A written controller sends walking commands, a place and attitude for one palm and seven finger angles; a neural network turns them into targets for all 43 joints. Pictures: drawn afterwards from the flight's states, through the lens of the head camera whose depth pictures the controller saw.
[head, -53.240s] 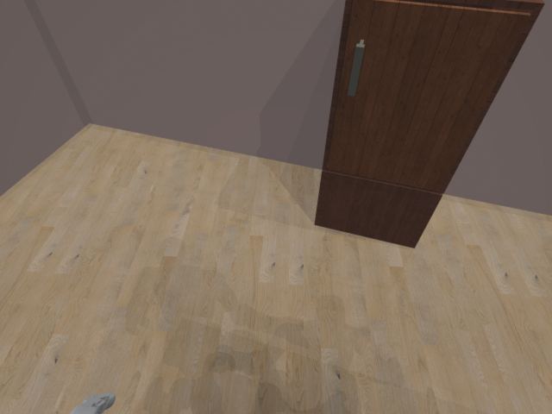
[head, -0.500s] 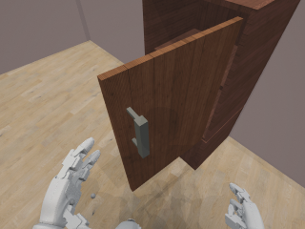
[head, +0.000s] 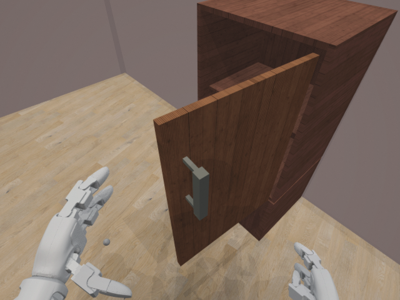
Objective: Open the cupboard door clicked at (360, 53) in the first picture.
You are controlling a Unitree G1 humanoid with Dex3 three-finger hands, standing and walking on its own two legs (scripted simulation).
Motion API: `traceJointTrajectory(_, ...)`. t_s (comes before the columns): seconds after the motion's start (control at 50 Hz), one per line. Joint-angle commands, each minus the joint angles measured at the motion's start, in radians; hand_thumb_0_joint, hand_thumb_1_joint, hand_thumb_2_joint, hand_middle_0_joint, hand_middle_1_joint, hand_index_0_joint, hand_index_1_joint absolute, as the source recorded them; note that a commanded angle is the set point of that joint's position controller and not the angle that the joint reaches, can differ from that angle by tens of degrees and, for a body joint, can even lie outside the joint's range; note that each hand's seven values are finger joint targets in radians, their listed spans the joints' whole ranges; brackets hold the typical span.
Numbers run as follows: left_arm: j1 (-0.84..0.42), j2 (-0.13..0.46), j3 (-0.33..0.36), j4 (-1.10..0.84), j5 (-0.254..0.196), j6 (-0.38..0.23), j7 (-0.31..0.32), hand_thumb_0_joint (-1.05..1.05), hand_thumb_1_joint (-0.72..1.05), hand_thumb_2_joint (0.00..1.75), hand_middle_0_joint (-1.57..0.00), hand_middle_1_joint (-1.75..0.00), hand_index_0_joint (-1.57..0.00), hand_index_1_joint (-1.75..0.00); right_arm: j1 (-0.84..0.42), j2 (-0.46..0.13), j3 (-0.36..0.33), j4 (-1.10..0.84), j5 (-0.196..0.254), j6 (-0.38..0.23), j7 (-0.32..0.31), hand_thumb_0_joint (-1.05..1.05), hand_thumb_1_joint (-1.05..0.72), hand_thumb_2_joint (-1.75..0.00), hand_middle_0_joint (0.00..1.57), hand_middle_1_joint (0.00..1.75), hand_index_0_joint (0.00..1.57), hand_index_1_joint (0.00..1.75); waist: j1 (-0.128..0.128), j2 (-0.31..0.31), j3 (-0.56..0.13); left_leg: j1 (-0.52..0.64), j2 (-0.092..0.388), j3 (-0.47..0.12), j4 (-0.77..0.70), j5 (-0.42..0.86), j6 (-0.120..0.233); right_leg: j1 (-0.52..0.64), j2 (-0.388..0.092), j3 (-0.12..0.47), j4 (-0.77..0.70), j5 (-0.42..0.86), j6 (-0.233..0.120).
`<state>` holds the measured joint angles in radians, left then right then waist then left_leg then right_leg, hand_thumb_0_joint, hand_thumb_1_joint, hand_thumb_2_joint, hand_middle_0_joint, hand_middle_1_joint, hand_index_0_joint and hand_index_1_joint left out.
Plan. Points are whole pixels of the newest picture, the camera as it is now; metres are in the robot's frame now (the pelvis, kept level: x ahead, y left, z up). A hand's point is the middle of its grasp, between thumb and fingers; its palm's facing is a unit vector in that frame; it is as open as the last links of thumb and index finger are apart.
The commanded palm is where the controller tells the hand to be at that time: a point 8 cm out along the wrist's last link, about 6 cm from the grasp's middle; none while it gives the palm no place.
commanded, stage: draw the hand back to the body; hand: left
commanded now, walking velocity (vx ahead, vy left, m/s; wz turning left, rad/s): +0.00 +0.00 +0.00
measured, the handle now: (194, 188) +0.32 +0.05 +0.07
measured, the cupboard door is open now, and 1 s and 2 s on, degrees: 85 85 85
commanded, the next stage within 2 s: step back with the hand held close in 1.02 s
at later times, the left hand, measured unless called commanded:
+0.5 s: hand (61, 198) +0.22 +0.23 +0.18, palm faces +0.37 -0.84 -0.40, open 10.8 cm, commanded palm +0.17 +0.28 +0.20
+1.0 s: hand (59, 188) +0.22 +0.23 +0.19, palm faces +0.42 -0.81 -0.40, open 7.5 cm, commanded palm +0.18 +0.27 +0.21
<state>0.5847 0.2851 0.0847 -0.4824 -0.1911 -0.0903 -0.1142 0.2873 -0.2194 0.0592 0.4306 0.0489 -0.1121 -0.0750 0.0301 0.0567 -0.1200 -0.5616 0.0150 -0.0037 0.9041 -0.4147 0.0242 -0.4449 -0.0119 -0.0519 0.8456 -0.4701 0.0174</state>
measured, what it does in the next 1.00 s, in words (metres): stands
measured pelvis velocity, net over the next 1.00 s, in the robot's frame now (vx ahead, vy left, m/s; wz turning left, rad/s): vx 0.03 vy -0.03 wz -0.02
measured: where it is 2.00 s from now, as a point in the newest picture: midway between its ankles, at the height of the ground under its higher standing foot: outside the picture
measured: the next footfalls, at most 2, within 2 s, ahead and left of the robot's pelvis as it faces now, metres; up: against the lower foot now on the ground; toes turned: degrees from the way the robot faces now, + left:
none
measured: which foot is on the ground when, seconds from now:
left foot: down 0.00-1.00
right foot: down 0.00-1.00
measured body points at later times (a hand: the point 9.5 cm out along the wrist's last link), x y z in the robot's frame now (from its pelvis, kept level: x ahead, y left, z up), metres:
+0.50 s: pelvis +0.03 -0.01 +0.04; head +0.01 -0.03 +0.49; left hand +0.19 +0.27 +0.20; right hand +0.21 -0.22 -0.04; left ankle +0.03 +0.10 -0.70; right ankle -0.02 -0.13 -0.70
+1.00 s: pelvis +0.03 -0.03 +0.05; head +0.01 -0.05 +0.49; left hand +0.20 +0.27 +0.22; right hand +0.22 -0.25 -0.04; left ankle +0.03 +0.10 -0.70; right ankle -0.02 -0.13 -0.70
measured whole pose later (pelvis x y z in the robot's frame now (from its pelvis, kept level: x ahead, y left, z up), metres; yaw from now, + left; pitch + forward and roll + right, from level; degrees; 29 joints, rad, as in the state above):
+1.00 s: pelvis +0.03 -0.03 +0.05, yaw -1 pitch -3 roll +0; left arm 0.48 0.34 0.31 -0.40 -0.07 -0.05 0.11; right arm 0.20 -0.23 0.02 0.62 0.01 -0.08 -0.09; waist 0.07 0.06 0.01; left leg -0.13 0.02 0.02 0.44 -0.25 -0.01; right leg -0.04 0.00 -0.03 0.41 -0.30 -0.01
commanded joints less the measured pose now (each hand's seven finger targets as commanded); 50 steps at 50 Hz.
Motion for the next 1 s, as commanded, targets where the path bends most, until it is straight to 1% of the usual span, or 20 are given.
traceJointTrajectory(0.0, 0.004, 0.076, 0.072, -0.229, 0.098, -0.003, 0.177, 0.00, -0.18, 0.43, -0.16, -0.30, -0.16, -0.30, -0.109, -0.085, -0.038, -0.164, -0.015, -0.039, -0.035, 0.00, -0.90, -0.90, 0.20, 0.30, 0.20, 0.30, 0.005, -0.001, 0.040, 0.151, 0.003, -0.049, -0.263, 0.061, -0.011, -0.032, 0.021, 0.004, -0.231, 0.119, -0.044)
traceJointTrajectory(0.1, -0.063, 0.128, 0.120, -0.221, 0.138, 0.003, 0.239, 0.00, -0.01, 0.51, -0.17, -0.30, -0.17, -0.30, -0.128, -0.096, -0.040, -0.128, -0.027, -0.034, -0.047, 0.00, -0.90, -0.90, 0.20, 0.30, 0.20, 0.30, 0.002, -0.019, 0.038, 0.236, 0.003, -0.031, -0.311, 0.097, -0.005, 0.037, 0.015, 0.008, -0.305, 0.139, -0.038)
traceJointTrajectory(0.14, -0.080, 0.147, 0.139, -0.208, 0.146, 0.002, 0.252, 0.00, 0.06, 0.54, -0.17, -0.30, -0.17, -0.30, -0.140, -0.101, -0.037, -0.108, -0.033, -0.041, -0.048, 0.00, -0.90, -0.90, 0.20, 0.30, 0.20, 0.30, 0.008, -0.013, 0.041, 0.262, 0.003, -0.034, -0.336, 0.123, -0.003, 0.076, 0.014, 0.007, -0.327, 0.161, -0.039)
traceJointTrajectory(0.18, -0.096, 0.158, 0.155, -0.234, 0.149, -0.003, 0.261, 0.00, 0.13, 0.57, -0.17, -0.30, -0.17, -0.30, -0.145, -0.099, -0.037, -0.095, -0.035, -0.050, -0.048, 0.00, -0.90, -0.90, 0.20, 0.30, 0.20, 0.30, 0.010, 0.018, 0.018, 0.301, 0.001, -0.029, -0.358, 0.161, -0.003, 0.111, 0.010, 0.007, -0.335, 0.199, -0.038)
traceJointTrajectory(0.22, -0.089, 0.168, 0.178, -0.228, 0.150, -0.006, 0.267, 0.00, 0.20, 0.60, -0.18, -0.30, -0.18, -0.30, -0.152, -0.100, -0.038, -0.078, -0.037, -0.057, -0.047, 0.00, -0.90, -0.90, 0.20, 0.30, 0.20, 0.30, 0.016, 0.017, 0.011, 0.329, 0.001, -0.025, -0.378, 0.206, -0.003, 0.147, 0.010, 0.006, -0.350, 0.239, -0.038)
traceJointTrajectory(0.24, -0.085, 0.192, 0.206, -0.222, 0.150, -0.007, 0.272, 0.00, 0.23, 0.62, -0.18, -0.30, -0.18, -0.30, -0.158, -0.104, -0.040, -0.068, -0.039, -0.060, -0.047, 0.00, -0.90, -0.90, 0.20, 0.30, 0.20, 0.30, 0.023, 0.001, 0.001, 0.337, 0.003, -0.027, -0.386, 0.233, -0.004, 0.177, 0.011, 0.004, -0.357, 0.260, -0.040)
traceJointTrajectory(0.3, -0.073, 0.176, 0.218, -0.202, 0.147, -0.010, 0.269, 0.00, 0.34, 0.66, -0.18, -0.30, -0.18, -0.30, -0.168, -0.100, -0.043, -0.047, -0.038, -0.063, -0.040, 0.00, -0.90, -0.90, 0.20, 0.30, 0.20, 0.30, 0.023, 0.007, 0.030, 0.371, 0.004, -0.014, -0.408, 0.303, -0.006, 0.198, 0.012, 0.002, -0.376, 0.320, -0.036)
traceJointTrajectory(0.36, -0.071, 0.181, 0.245, -0.166, 0.142, -0.010, 0.265, 0.00, 0.44, 0.70, -0.18, -0.30, -0.18, -0.30, -0.181, -0.104, -0.048, -0.028, -0.040, -0.058, -0.035, 0.00, -0.90, -0.90, 0.20, 0.30, 0.20, 0.30, 0.027, -0.025, 0.054, 0.382, 0.007, -0.010, -0.431, 0.357, -0.006, 0.235, 0.013, -0.001, -0.396, 0.365, -0.034)
traceJointTrajectory(0.4, -0.092, 0.192, 0.267, -0.171, 0.142, -0.014, 0.262, 0.00, 0.51, 0.74, -0.19, -0.30, -0.19, -0.30, -0.184, -0.104, -0.052, -0.019, -0.040, -0.056, -0.030, 0.00, -0.90, -0.90, 0.20, 0.30, 0.20, 0.30, 0.028, -0.008, 0.051, 0.408, 0.007, 0.001, -0.440, 0.395, -0.006, 0.247, 0.013, 0.003, -0.408, 0.401, -0.033)
traceJointTrajectory(0.44, -0.107, 0.217, 0.301, -0.151, 0.139, -0.016, 0.263, 0.00, 0.58, 0.76, -0.19, -0.30, -0.19, -0.30, -0.193, -0.108, -0.056, -0.010, -0.042, -0.051, -0.030, 0.00, -0.90, -0.90, 0.20, 0.30, 0.20, 0.30, 0.035, -0.025, 0.053, 0.417, 0.007, 0.004, -0.451, 0.398, -0.005, 0.268, 0.014, 0.003, -0.427, 0.412, -0.033)
traceJointTrajectory(0.48, -0.123, 0.227, 0.324, -0.163, 0.136, -0.019, 0.263, 0.00, 0.65, 0.80, -0.19, -0.30, -0.19, -0.30, -0.195, -0.105, -0.058, -0.006, -0.044, -0.047, -0.027, 0.00, -0.90, -0.90, 0.20, 0.30, 0.20, 0.30, 0.037, -0.011, 0.036, 0.437, 0.005, 0.009, -0.459, 0.427, -0.004, 0.287, 0.011, 0.006, -0.429, 0.443, -0.032)
traceJointTrajectory(0.62, -0.201, 0.264, 0.390, -0.150, 0.125, -0.027, 0.263, 0.00, 0.90, 0.90, -0.20, -0.30, -0.20, -0.30, -0.211, -0.103, -0.065, 0.016, -0.043, -0.035, -0.026, 0.00, -0.90, -0.90, 0.20, 0.30, 0.20, 0.30, 0.037, 0.011, 0.039, 0.484, 0.001, 0.025, -0.472, 0.464, -0.002, 0.311, 0.011, 0.012, -0.463, 0.492, -0.029)
traceJointTrajectory(0.64, -0.190, 0.247, 0.376, -0.128, 0.125, -0.024, 0.259, 0.00, 0.90, 0.90, -0.20, -0.30, -0.20, -0.30, -0.211, -0.106, -0.065, 0.020, -0.044, -0.033, -0.024, 0.00, -0.90, -0.90, 0.20, 0.30, 0.20, 0.30, 0.037, 0.019, 0.045, 0.481, 0.000, 0.024, -0.474, 0.470, -0.003, 0.322, 0.010, 0.010, -0.467, 0.497, -0.031)
traceJointTrajectory(0.7, -0.162, 0.200, 0.333, -0.088, 0.121, -0.015, 0.248, 0.00, 0.90, 0.90, -0.20, -0.30, -0.20, -0.30, -0.212, -0.108, -0.070, 0.019, -0.044, -0.022, -0.017, 0.00, -0.90, -0.90, 0.20, 0.30, 0.20, 0.30, 0.031, -0.011, 0.065, 0.492, 0.002, 0.029, -0.482, 0.473, 0.002, 0.311, 0.011, 0.010, -0.475, 0.506, -0.023)
traceJointTrajectory(0.74, -0.171, 0.210, 0.333, -0.086, 0.122, -0.015, 0.245, 0.00, 0.90, 0.90, -0.20, -0.30, -0.20, -0.30, -0.219, -0.114, -0.075, 0.021, -0.044, -0.018, -0.016, 0.00, -0.90, -0.90, 0.20, 0.30, 0.20, 0.30, 0.033, -0.027, 0.063, 0.493, 0.002, 0.029, -0.487, 0.467, 0.003, 0.322, 0.011, 0.012, -0.482, 0.505, -0.023)
traceJointTrajectory(0.8, -0.180, 0.242, 0.363, -0.118, 0.122, -0.022, 0.248, 0.00, 0.90, 0.90, -0.20, -0.30, -0.20, -0.30, -0.224, -0.110, -0.077, 0.016, -0.048, -0.014, -0.019, 0.00, -0.90, -0.90, 0.20, 0.30, 0.20, 0.30, 0.040, -0.047, 0.024, 0.505, -0.003, 0.036, -0.487, 0.471, 0.008, 0.343, 0.008, 0.017, -0.480, 0.535, -0.019)
traceJointTrajectory(0.84, -0.185, 0.269, 0.383, -0.120, 0.122, -0.023, 0.250, 0.00, 0.90, 0.90, -0.20, -0.30, -0.20, -0.30, -0.233, -0.109, -0.077, 0.019, -0.047, -0.012, -0.023, 0.00, -0.90, -0.90, 0.20, 0.30, 0.20, 0.30, 0.045, -0.056, 0.027, 0.503, -0.005, 0.037, -0.484, 0.469, 0.008, 0.351, 0.008, 0.021, -0.489, 0.548, -0.021)
traceJointTrajectory(0.92, -0.208, 0.256, 0.372, -0.151, 0.124, -0.031, 0.252, 0.00, 0.90, 0.90, -0.20, -0.30, -0.20, -0.30, -0.235, -0.099, -0.072, 0.024, -0.045, -0.021, -0.025, 0.00, -0.90, -0.90, 0.20, 0.30, 0.20, 0.30, 0.038, 0.028, 0.040, 0.522, -0.008, 0.039, -0.488, 0.452, 0.003, 0.331, 0.007, 0.022, -0.501, 0.514, -0.022)
traceJointTrajectory(0.96, -0.198, 0.245, 0.365, -0.125, 0.123, -0.029, 0.252, 0.00, 0.90, 0.90, -0.20, -0.30, -0.20, -0.30, -0.235, -0.099, -0.071, 0.029, -0.046, -0.024, -0.025, 0.00, -0.90, -0.90, 0.20, 0.30, 0.20, 0.30, 0.036, 0.018, 0.070, 0.513, -0.007, 0.037, -0.492, 0.444, 0.003, 0.324, 0.008, 0.021, -0.506, 0.508, -0.022)
traceJointTrajectory(0.98, -0.193, 0.244, 0.365, -0.123, 0.122, -0.031, 0.252, 0.00, 0.90, 0.90, -0.20, -0.30, -0.20, -0.30, -0.233, -0.100, -0.073, 0.030, -0.046, -0.025, -0.024, 0.00, -0.90, -0.90, 0.20, 0.30, 0.20, 0.30, 0.036, 0.006, 0.064, 0.516, -0.006, 0.039, -0.494, 0.439, 0.004, 0.327, 0.008, 0.020, -0.507, 0.505, -0.020)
